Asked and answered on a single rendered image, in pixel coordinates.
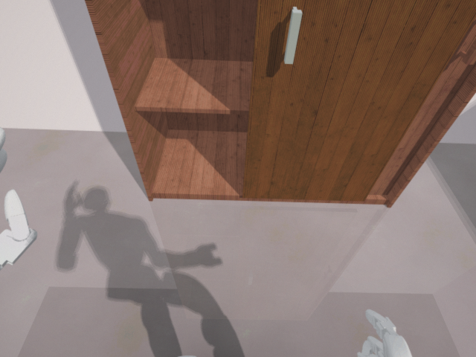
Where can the right robot hand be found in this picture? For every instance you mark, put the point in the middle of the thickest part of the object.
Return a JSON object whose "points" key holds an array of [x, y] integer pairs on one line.
{"points": [[392, 345]]}

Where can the left robot hand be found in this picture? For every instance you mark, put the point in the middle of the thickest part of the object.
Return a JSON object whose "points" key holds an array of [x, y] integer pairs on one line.
{"points": [[13, 243]]}

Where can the wardrobe door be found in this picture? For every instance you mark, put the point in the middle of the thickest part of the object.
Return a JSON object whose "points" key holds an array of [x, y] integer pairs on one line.
{"points": [[442, 94], [325, 127]]}

